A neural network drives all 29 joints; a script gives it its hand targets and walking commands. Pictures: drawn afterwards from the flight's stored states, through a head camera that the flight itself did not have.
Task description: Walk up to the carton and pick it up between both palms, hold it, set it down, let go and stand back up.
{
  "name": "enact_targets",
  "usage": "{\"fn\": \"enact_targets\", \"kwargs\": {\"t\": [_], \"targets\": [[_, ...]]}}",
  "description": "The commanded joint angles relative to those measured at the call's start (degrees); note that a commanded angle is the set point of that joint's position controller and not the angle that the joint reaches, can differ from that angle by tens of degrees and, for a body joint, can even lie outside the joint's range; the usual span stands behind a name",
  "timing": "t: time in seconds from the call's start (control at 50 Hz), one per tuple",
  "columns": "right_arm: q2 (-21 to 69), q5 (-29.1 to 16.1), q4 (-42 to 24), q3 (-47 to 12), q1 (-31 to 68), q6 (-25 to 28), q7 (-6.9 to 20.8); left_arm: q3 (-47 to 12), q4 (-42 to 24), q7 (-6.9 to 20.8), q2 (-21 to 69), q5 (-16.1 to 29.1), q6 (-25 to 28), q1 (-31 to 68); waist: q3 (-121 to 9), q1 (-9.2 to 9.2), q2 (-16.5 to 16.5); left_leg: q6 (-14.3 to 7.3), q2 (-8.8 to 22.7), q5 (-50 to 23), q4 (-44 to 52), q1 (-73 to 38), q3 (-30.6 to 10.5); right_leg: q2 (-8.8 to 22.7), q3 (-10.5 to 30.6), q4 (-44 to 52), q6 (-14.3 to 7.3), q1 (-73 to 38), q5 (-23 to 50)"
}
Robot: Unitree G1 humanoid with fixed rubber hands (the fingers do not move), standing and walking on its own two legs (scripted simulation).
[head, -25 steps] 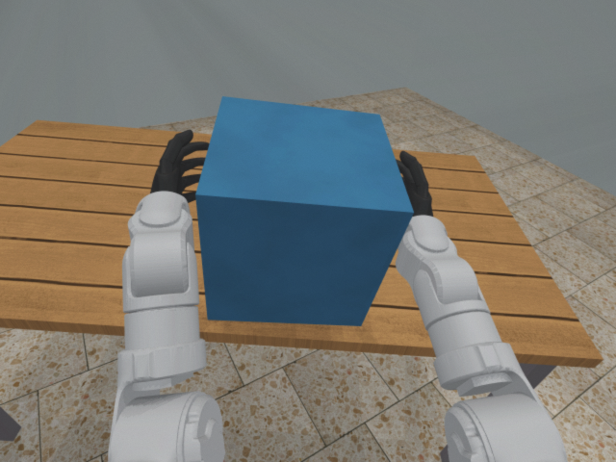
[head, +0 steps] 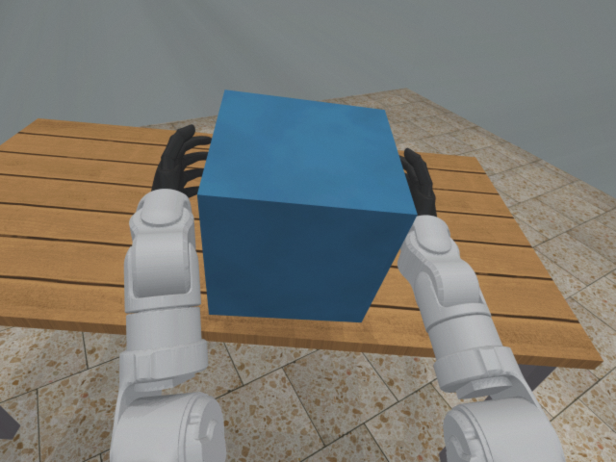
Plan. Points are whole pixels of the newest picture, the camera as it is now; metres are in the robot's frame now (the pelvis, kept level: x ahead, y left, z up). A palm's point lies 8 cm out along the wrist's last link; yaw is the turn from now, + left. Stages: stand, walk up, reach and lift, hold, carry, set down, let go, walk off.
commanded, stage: set down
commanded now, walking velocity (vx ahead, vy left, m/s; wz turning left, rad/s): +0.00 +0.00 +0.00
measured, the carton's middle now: (296, 212) +0.38 +0.00 +0.17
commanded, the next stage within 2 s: none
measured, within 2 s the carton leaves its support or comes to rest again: neither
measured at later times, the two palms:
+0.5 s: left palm (186, 215) +0.39 +0.15 +0.17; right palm (403, 235) +0.37 -0.15 +0.14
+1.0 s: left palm (189, 221) +0.40 +0.15 +0.14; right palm (398, 241) +0.38 -0.15 +0.12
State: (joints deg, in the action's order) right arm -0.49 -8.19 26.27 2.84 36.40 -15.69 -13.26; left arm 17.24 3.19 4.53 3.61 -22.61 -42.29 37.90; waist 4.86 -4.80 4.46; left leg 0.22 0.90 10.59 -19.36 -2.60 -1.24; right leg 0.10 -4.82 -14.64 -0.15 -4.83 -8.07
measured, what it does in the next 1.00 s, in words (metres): stands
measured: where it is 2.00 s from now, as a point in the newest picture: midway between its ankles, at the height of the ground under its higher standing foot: outside the picture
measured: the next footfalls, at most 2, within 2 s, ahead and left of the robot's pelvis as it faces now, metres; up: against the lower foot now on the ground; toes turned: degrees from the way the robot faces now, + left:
none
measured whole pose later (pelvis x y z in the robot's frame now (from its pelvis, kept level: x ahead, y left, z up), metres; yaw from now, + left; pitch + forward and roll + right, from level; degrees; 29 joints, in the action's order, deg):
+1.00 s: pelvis +0.02 +0.01 +0.00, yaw +1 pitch -7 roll -1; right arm 0.9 -1.8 36.8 7.9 30.7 3.2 -10.8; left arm 14.4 16.6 1.4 4.6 -20.1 -24.7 34.0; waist 5.8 -3.1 4.2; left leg -0.1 0.4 12.6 -20.7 0.9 -1.9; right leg 0.5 -5.6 -14.0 0.5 -2.5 -9.3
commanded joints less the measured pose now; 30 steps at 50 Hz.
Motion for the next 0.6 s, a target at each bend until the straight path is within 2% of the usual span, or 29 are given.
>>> {"fn": "enact_targets", "kwargs": {"t": [0.0, 0.12, 0.14, 0.18, 0.28, 0.34, 0.42, 0.5, 0.58], "targets": [[27.18, -0.38, -16.02, -17.36, 45.97, 8.25, 7.45, -23.08, 1.15, 8.41, 26.93, 7.06, 4.93, 28.93, -18.58, 0.04, -5.00, -0.41, -3.35, -6.57, 4.52, 2.48, 4.62, -2.19, -2.52, 1.02, 1.93, -6.05, 3.59], [24.00, 7.06, -6.90, -11.06, 40.45, 16.90, 9.99, -18.88, 9.69, 9.26, 24.47, 3.39, 10.67, 24.20, -11.73, 1.64, -4.16, -0.77, -2.44, -1.67, 6.56, 3.10, 5.94, -1.47, -4.45, 2.39, 1.23, -3.69, -3.60], [23.65, 7.76, -6.29, -10.30, 39.69, 17.86, 10.05, -19.00, 9.80, 9.36, 24.47, 3.50, 11.19, 23.73, -11.65, 1.08, -3.79, -0.69, -2.38, -1.88, 6.56, 3.18, 6.03, -1.43, -4.64, 2.37, 1.24, -4.26, -3.11], [23.39, 8.21, -6.10, -10.51, 39.31, 19.61, 10.14, -19.35, 9.70, 9.21, 24.61, 4.23, 12.11, 23.26, -12.18, 1.20, -3.39, -0.54, -2.36, -4.33, 5.90, 3.12, 6.17, -1.35, -4.79, 1.91, 1.36, -5.20, -0.43], [23.08, 5.65, -11.73, -16.31, 40.37, 23.30, 8.89, -26.06, 3.89, 7.47, 27.34, 7.58, 14.44, 22.48, -21.27, 0.35, -4.35, 1.41, -2.60, -19.48, 0.60, -2.62, 4.94, -2.19, -4.76, -0.58, 1.56, -8.29, 14.17], [23.31, 3.83, -13.23, -19.63, 39.46, 23.53, 7.96, -28.88, 1.69, 6.54, 27.77, 8.68, 14.92, 21.55, -23.35, -0.18, -3.77, 1.94, -2.65, -24.10, -1.29, -3.37, 4.03, -2.37, -4.49, -1.38, 1.77, -8.81, 19.70], [23.60, 2.55, -14.34, -21.58, 37.38, 23.00, 7.46, -30.19, -0.14, 5.77, 27.17, 8.86, 15.10, 19.99, -24.37, 0.28, -4.04, 1.81, -2.74, -23.75, -1.46, -2.58, 3.46, -2.03, -3.83, -1.86, 2.06, -9.46, 21.94], [23.27, 2.37, -12.36, -20.81, 35.25, 21.98, 7.57, -29.24, 1.02, 5.69, 26.07, 8.11, 14.79, 19.30, -21.89, 0.69, -5.22, 1.65, -2.65, -21.08, -0.48, -0.75, 3.53, -1.52, -3.58, -1.62, 1.97, -8.71, 20.26], [22.98, 2.09, -13.21, -20.93, 34.74, 22.15, 7.75, -29.58, 0.68, 5.43, 26.87, 8.43, 15.00, 18.38, -23.78, 1.04, -5.86, 2.20, -2.51, -24.54, -1.20, -2.15, 3.34, -1.91, -3.77, -1.91, 1.78, -8.69, 22.22]]}}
